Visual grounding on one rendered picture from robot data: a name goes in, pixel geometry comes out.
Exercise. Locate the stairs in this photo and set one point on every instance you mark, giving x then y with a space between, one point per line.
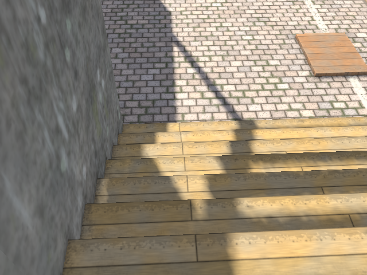
244 197

